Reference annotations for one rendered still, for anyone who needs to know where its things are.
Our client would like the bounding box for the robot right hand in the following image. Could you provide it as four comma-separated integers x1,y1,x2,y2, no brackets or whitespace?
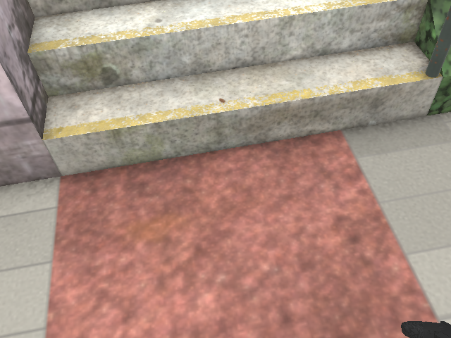
401,321,451,338

